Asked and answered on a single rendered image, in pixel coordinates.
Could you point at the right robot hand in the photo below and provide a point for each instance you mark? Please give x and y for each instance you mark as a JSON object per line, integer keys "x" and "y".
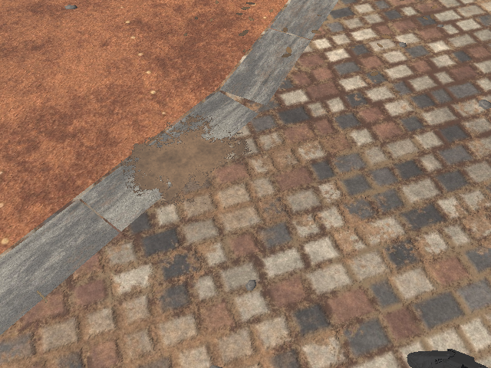
{"x": 442, "y": 359}

